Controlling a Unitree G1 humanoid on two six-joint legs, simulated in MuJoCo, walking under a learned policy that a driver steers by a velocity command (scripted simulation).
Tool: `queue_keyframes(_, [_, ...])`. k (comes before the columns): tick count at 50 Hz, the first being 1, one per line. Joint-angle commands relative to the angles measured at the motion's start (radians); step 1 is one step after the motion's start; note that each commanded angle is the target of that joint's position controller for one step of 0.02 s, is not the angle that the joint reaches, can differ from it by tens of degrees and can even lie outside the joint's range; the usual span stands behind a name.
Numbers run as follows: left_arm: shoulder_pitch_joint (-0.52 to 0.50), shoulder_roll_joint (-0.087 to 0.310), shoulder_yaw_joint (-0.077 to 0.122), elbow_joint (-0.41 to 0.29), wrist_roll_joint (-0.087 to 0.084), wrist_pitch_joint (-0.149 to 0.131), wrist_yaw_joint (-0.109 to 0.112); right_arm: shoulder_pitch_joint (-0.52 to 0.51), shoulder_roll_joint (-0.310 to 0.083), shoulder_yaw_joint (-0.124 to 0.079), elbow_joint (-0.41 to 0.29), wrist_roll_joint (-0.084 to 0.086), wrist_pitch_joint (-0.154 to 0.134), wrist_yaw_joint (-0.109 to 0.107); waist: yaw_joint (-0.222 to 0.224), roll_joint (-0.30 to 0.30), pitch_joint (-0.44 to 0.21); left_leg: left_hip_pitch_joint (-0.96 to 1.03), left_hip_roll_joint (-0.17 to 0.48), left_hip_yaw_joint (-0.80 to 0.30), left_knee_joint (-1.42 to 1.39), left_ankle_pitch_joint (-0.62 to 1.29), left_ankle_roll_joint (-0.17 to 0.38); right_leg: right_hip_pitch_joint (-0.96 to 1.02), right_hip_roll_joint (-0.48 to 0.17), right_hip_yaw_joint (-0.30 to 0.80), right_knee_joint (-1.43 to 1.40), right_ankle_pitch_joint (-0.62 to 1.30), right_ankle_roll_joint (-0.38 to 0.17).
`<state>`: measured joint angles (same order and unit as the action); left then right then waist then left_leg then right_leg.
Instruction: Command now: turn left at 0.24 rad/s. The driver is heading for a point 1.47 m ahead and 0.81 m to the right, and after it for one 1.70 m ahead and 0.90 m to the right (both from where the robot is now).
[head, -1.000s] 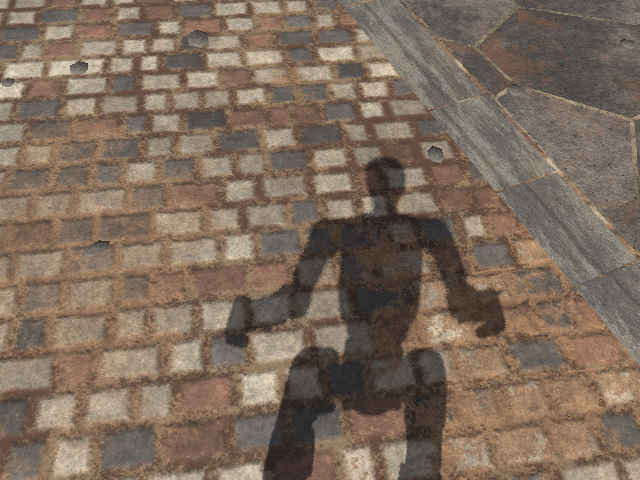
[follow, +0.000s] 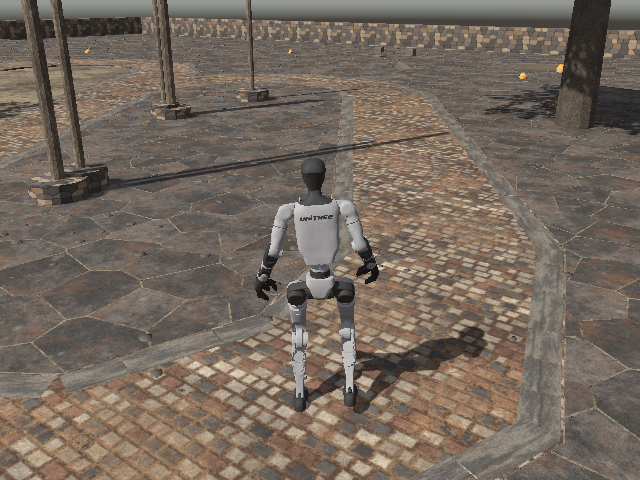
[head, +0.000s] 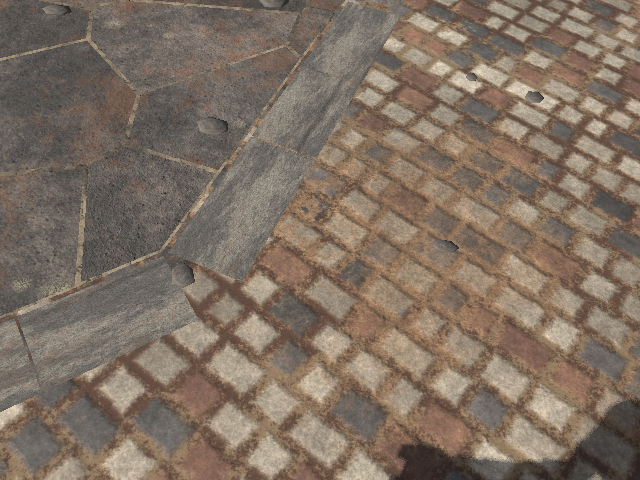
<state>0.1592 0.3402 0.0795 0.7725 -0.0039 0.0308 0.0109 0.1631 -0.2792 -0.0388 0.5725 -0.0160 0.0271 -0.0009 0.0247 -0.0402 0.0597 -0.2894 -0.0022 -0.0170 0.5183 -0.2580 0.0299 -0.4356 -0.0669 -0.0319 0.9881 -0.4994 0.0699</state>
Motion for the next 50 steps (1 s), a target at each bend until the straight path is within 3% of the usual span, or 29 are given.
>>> queue_keyframes(1, [-0.003, 0.082, 0.021, -0.054, 0.005, -0.002, 0.014, -0.033, -0.136, -0.036, -0.04, 0.006, -0.032, -0.01, -0.011, 0.194, -0.143, 0.145, 0.223, -0.181, -0.163, 0.54, 0.186, -0.062, -0.003, 0.056, 0.108, 0.09, 0.022])
queue_keyframes(4, [0.009, 0.042, 0.004, -0.046, -0.002, -0.001, 0.011, -0.056, -0.104, -0.026, -0.021, 0.0, -0.034, -0.012, -0.009, 0.187, -0.146, 0.149, 0.194, -0.149, -0.162, 0.481, 0.178, 0.009, -0.003, 0.053, -0.062, 0.138, 0.029])
queue_keyframes(8, [-0.024, 0.039, -0.008, -0.058, 0.0, 0.001, 0.01, -0.039, -0.125, -0.031, 0.023, -0.001, -0.027, -0.005, -0.042, 0.192, -0.119, 0.127, 0.214, -0.21, -0.162, 0.35, 0.202, 0.102, 0.008, 0.044, -0.271, 0.092, 0.014])
queue_keyframes(10, [0.031, 0.027, -0.015, -0.031, -0.003, 0.0, 0.003, -0.07, -0.081, -0.014, 0.046, -0.002, -0.031, -0.002, -0.012, 0.172, -0.125, 0.097, 0.209, -0.187, -0.157, 0.253, 0.177, 0.201, 0.006, 0.031, -0.424, 0.204, -0.003])
queue_keyframes(11, [0.035, 0.043, -0.014, -0.034, 0.0, -0.003, 0.0, -0.065, -0.103, -0.021, 0.06, 0.005, -0.032, -0.003, 0.001, 0.159, -0.105, 0.077, 0.189, -0.165, -0.147, 0.195, 0.147, 0.239, 0.02, 0.015, -0.521, 0.33, -0.019])
queue_keyframes(12, [0.012, 0.09, -0.006, -0.051, 0.008, -0.005, 0.0, -0.028, -0.128, -0.031, 0.077, 0.005, -0.033, -0.01, -0.014, 0.128, -0.092, 0.074, 0.16, -0.147, -0.128, 0.134, 0.108, 0.242, 0.01, 0.044, -0.532, 0.444, -0.039])
queue_keyframes(13, [-0.012, 0.161, 0.009, -0.076, 0.004, -0.007, 0.003, 0.011, -0.151, -0.042, 0.079, -0.009, -0.034, -0.017, -0.055, 0.04, -0.084, 0.069, 0.105, -0.102, -0.076, 0.037, 0.066, 0.224, -0.036, 0.103, -0.488, 0.635, -0.072])
queue_keyframes(14, [-0.022, 0.185, 0.021, -0.074, -0.018, -0.006, 0.004, 0.018, -0.145, -0.046, 0.072, -0.019, -0.031, -0.027, -0.071, -0.064, -0.08, 0.066, 0.035, -0.024, -0.045, -0.007, 0.022, 0.169, -0.058, 0.165, -0.494, 0.599, -0.135])
queue_keyframes(15, [-0.027, 0.173, 0.025, -0.084, -0.024, -0.008, 0.002, -0.019, -0.138, -0.048, 0.067, -0.018, -0.026, -0.039, -0.049, -0.097, -0.061, 0.085, -0.004, 0.037, 0.02, -0.012, -0.007, 0.106, -0.085, 0.243, -0.545, 0.524, -0.176])
queue_keyframes(17, [0.003, 0.161, 0.027, -0.083, -0.012, -0.014, 0.01, -0.068, -0.091, -0.05, 0.045, -0.003, -0.014, -0.053, -0.027, -0.176, -0.056, 0.036, -0.052, 0.042, 0.13, -0.037, -0.022, 0.102, -0.139, 0.411, -0.615, 0.477, -0.239])
queue_keyframes(19, [-0.006, 0.155, 0.031, -0.1, -0.011, -0.026, 0.015, -0.044, -0.066, -0.052, 0.035, 0.004, -0.017, -0.047, -0.032, -0.226, -0.071, -0.07, -0.08, -0.004, 0.186, -0.197, -0.015, 0.191, -0.171, 0.502, -0.63, 0.51, -0.278])
queue_keyframes(21, [-0.022, 0.153, 0.039, -0.112, -0.023, -0.03, 0.018, -0.02, -0.067, -0.058, 0.035, 0.013, -0.035, -0.033, -0.046, -0.186, -0.104, -0.092, -0.066, -0.057, 0.135, -0.236, -0.007, 0.251, -0.168, 0.533, -0.602, 0.567, -0.265])
queue_keyframes(23, [-0.103, 0.139, 0.043, -0.145, -0.047, -0.005, 0.029, 0.072, -0.086, -0.07, 0.073, 0.021, -0.051, -0.02, -0.093, -0.131, -0.154, 0.105, -0.03, -0.056, -0.127, 0.01, -0.008, 0.178, -0.084, 0.457, -0.519, 0.497, -0.183])
queue_keyframes(24, [-0.1, 0.084, 0.031, -0.169, -0.043, 0.006, 0.03, 0.096, -0.157, -0.091, 0.081, 0.008, -0.047, -0.021, -0.074, 0.023, -0.163, 0.25, 0.117, -0.191, -0.203, 0.075, 0.037, 0.013, 0.001, 0.352, -0.352, 0.328, -0.113])
queue_keyframes(25, [-0.022, 0.058, 0.025, -0.179, -0.031, 0.01, 0.027, 0.04, -0.216, -0.103, 0.067, -0.013, -0.039, -0.018, -0.019, 0.315, -0.12, 0.269, 0.326, -0.437, -0.255, 0.267, 0.166, -0.182, 0.143, 0.166, -0.151, -0.042, -0.046])
queue_keyframes(26, [0.035, 0.134, 0.049, -0.16, -0.01, 0.007, 0.025, 0.004, -0.155, -0.081, 0.029, -0.028, -0.047, -0.014, -0.006, 0.242, -0.13, 0.226, 0.418, -0.451, -0.231, 0.399, 0.239, -0.186, 0.061, 0.189, 0.07, -0.122, -0.014])
queue_keyframes(27, [0.054, 0.162, 0.065, -0.138, -0.02, 0.012, 0.016, -0.042, -0.11, -0.066, 0.013, -0.023, -0.051, -0.019, 0.017, 0.154, -0.11, 0.19, 0.374, -0.343, -0.219, 0.409, 0.227, -0.175, 0.039, 0.186, 0.159, -0.069, -0.004])
queue_keyframes(28, [0.067, 0.143, 0.065, -0.125, -0.024, 0.021, 0.014, -0.082, -0.107, -0.065, 0.007, -0.011, -0.052, -0.025, 0.032, 0.116, -0.084, 0.181, 0.305, -0.237, -0.218, 0.349, 0.189, -0.192, 0.019, 0.163, 0.189, 0.008, 0.012])
queue_keyframes(29, [0.049, 0.12, 0.059, -0.128, -0.024, 0.025, 0.011, -0.092, -0.112, -0.066, 0.008, 0.0, -0.054, -0.034, 0.018, 0.125, -0.062, 0.197, 0.275, -0.171, -0.223, 0.336, 0.17, -0.238, 0.0, 0.147, 0.2, 0.084, 0.025])
queue_keyframes(31, [0.008, 0.079, 0.043, -0.155, -0.031, 0.027, -0.002, -0.044, -0.122, -0.066, 0.02, -0.005, -0.048, -0.052, -0.02, 0.153, -0.061, 0.217, 0.237, -0.058, -0.221, 0.431, 0.172, -0.245, -0.012, 0.092, 0.169, 0.151, 0.05])
queue_keyframes(33, [-0.048, 0.055, 0.03, -0.195, -0.035, 0.025, -0.015, 0.013, -0.14, -0.072, 0.031, -0.013, -0.037, -0.06, -0.06, 0.151, -0.081, 0.287, 0.261, -0.02, -0.217, 0.482, 0.196, -0.261, -0.022, 0.06, 0.1, 0.162, 0.064])
queue_keyframes(36, [-0.088, 0.038, 0.02, -0.235, -0.028, 0.026, -0.032, 0.029, -0.179, -0.085, 0.034, -0.008, -0.026, -0.052, -0.078, 0.141, -0.102, 0.331, 0.305, 0.03, -0.213, 0.494, 0.209, -0.227, -0.041, 0.031, -0.011, 0.157, 0.058])
queue_keyframes(43, [-0.102, 0.057, 0.038, -0.267, -0.032, 0.067, -0.053, -0.017, -0.212, -0.11, 0.047, 0.031, -0.035, 0.0, -0.05, 0.179, -0.118, 0.289, 0.346, 0.18, -0.12, 0.56, 0.144, -0.004, -0.008, -0.076, -0.269, 0.148, -0.026])
queue_keyframes(45, [-0.031, 0.074, 0.058, -0.252, -0.032, 0.073, -0.053, -0.04, -0.199, -0.11, 0.055, 0.053, -0.03, 0.004, 0.007, 0.168, -0.144, 0.251, 0.329, 0.235, 0.015, 0.586, 0.082, 0.14, 0.032, -0.099, -0.432, 0.217, -0.081])
queue_keyframes(46, [0.071, 0.119, 0.083, -0.222, -0.027, 0.069, -0.036, -0.005, -0.173, -0.104, 0.076, 0.054, -0.031, 0.009, 0.055, 0.097, -0.18, 0.149, 0.273, 0.274, 0.179, 0.545, 0.019, 0.322, 0.06, -0.058, -0.54, 0.365, -0.134])
queue_keyframes(47, [0.189, 0.245, 0.124, -0.204, -0.039, 0.061, -0.012, -0.018, -0.125, -0.091, 0.041, 0.021, -0.036, 0.009, 0.08, -0.131, -0.194, -0.18, 0.172, 0.292, 0.472, -0.055, -0.056, 0.568, -0.107, 0.245, -0.566, 0.669, -0.238])
queue_keyframes(48, [0.192, 0.323, 0.124, -0.218, -0.017, 0.024, -0.022, -0.065, -0.081, -0.071, -0.047, -0.003, -0.061, 0.004, 0.046, -0.267, -0.305, -0.488, 0.021, 0.088, 0.697, -0.426, -0.094, 0.657, -0.287, 0.724, -0.643, 0.219, -0.469])
queue_keyframes(49, [0.211, 0.237, 0.099, -0.209, -0.032, -0.019, -0.038, -0.142, -0.138, -0.083, -0.048, 0.015, -0.079, 0.008, 0.1, -0.1, -0.258, -0.587, 0.039, -0.061, 0.738, -0.368, -0.072, 0.625, -0.302, 0.741, -0.762, -0.156, -0.463])
queue_keyframes(50, [0.191, 0.19, 0.077, -0.192, -0.039, -0.045, -0.037, -0.179, -0.161, -0.089, -0.061, 0.045, -0.098, 0.014, 0.077, -0.097, -0.14, -0.621, 0.053, -0.076, 0.695, -0.28, -0.034, 0.539, -0.277, 0.706, -0.817, -0.355, -0.416])
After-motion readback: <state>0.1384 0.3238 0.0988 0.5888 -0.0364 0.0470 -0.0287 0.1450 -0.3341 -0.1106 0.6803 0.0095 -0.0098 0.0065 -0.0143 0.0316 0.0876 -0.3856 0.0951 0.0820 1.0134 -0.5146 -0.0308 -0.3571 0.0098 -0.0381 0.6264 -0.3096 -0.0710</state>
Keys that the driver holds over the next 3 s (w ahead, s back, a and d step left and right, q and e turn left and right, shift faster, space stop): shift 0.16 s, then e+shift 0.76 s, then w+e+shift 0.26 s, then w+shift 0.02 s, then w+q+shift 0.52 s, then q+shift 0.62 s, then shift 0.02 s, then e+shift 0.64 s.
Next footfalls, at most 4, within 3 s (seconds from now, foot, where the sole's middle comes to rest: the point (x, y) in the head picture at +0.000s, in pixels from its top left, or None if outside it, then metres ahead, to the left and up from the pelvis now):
0.24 right None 0.03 -0.14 -0.78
0.92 right None -0.03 -0.14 -0.77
1.42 left None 0.32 -0.15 -0.78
1.84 right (596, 450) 0.53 -0.59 -0.78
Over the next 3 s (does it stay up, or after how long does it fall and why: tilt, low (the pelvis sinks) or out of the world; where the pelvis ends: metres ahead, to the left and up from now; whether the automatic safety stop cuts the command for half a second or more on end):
stays up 0.67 -0.46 0.00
